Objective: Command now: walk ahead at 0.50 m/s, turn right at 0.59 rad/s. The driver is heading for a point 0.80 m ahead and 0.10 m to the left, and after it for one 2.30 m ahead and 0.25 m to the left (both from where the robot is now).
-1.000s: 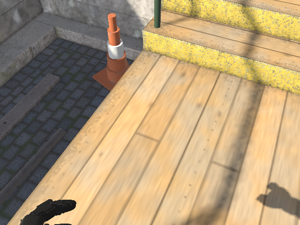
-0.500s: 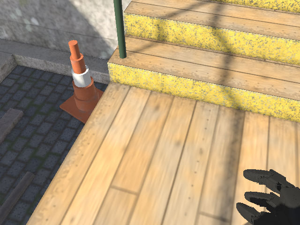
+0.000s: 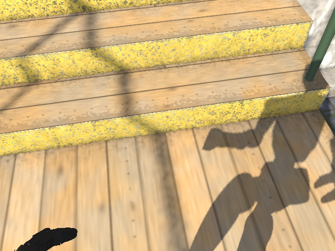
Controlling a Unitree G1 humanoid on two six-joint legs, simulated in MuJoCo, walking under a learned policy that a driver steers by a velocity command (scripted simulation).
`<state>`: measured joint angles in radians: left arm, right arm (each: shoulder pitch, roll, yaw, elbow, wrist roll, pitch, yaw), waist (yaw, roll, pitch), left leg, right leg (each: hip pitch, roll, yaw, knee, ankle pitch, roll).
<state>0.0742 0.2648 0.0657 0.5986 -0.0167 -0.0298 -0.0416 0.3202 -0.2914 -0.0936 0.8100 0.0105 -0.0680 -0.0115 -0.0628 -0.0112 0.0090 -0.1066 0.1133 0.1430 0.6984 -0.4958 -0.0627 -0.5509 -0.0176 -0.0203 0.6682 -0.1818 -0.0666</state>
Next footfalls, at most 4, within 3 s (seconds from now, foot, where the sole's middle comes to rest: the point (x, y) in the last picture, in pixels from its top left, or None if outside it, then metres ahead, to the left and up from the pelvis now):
0.50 left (148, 248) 0.47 0.09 -0.75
1.00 right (209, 190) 0.69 -0.17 -0.75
1.44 left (149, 214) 0.60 0.08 -0.75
1.88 right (175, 156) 0.87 -0.04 -0.75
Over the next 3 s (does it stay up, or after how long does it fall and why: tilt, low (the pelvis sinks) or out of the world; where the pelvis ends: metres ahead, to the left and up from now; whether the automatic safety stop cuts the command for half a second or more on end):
stays up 1.30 0.27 0.25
